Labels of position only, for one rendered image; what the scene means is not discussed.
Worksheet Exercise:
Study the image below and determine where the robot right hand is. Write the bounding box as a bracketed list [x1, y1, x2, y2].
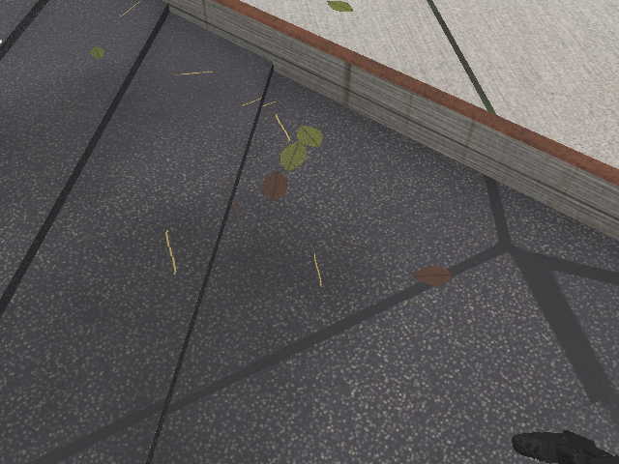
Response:
[512, 430, 619, 464]

